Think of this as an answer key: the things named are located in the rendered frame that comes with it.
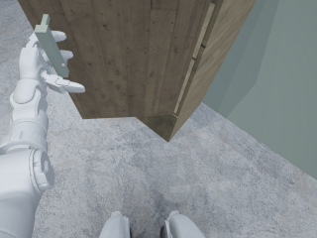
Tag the robot left forearm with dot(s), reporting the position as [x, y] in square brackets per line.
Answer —
[28, 127]

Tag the robot left thigh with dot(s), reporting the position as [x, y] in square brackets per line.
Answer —
[116, 227]

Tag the left robot shin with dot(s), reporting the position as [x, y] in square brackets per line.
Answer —
[116, 213]

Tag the robot left upper arm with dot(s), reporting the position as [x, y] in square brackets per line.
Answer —
[24, 177]

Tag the robot left hand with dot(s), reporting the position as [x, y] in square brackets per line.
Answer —
[32, 65]

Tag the cupboard door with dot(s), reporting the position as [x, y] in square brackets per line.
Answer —
[131, 56]

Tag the handle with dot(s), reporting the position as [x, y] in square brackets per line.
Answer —
[47, 41]

